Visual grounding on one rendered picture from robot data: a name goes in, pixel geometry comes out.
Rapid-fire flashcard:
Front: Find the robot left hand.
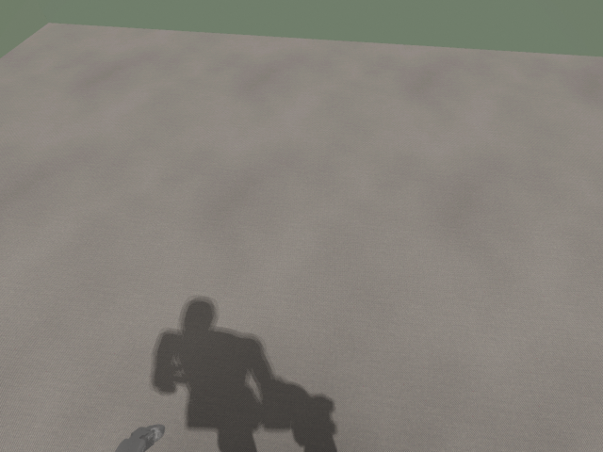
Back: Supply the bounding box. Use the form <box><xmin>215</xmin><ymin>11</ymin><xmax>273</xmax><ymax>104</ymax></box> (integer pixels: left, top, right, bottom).
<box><xmin>115</xmin><ymin>424</ymin><xmax>165</xmax><ymax>452</ymax></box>

